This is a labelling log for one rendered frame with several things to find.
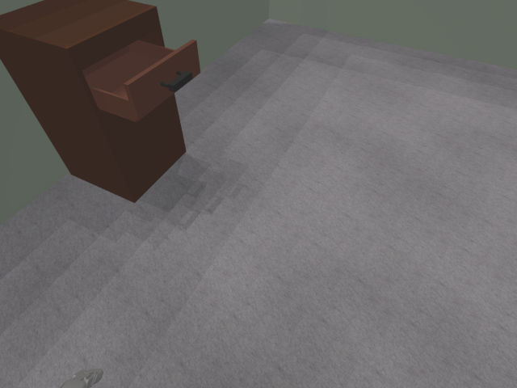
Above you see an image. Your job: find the left robot hand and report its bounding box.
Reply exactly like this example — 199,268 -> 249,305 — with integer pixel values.
60,369 -> 103,388

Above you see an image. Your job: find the handle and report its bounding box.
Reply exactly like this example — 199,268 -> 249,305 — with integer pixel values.
161,71 -> 192,92

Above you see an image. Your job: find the cabinet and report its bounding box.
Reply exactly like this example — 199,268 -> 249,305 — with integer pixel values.
0,0 -> 186,203

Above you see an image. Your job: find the drawer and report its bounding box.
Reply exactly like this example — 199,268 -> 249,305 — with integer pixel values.
82,40 -> 200,122

